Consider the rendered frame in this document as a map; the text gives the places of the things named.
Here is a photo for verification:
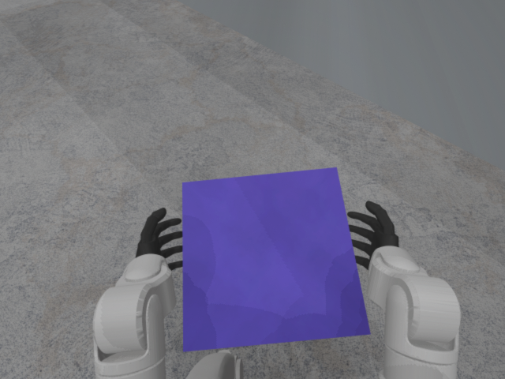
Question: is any robot left hand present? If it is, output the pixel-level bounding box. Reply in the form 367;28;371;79
136;208;183;271

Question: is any carton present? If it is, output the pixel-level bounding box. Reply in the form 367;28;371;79
182;167;371;352

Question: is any robot right hand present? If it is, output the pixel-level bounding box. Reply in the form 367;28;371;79
347;201;399;269

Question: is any robot right forearm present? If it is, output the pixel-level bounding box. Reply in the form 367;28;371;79
366;246;462;379

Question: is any robot left forearm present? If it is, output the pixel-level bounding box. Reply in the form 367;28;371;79
93;253;177;379

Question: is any left robot thigh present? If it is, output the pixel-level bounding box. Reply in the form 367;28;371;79
186;352;244;379

